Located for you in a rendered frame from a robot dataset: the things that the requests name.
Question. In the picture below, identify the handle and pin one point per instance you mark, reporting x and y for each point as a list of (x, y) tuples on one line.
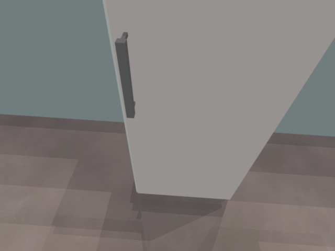
[(125, 75)]

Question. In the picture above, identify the fridge door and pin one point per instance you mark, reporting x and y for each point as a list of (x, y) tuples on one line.
[(212, 79)]

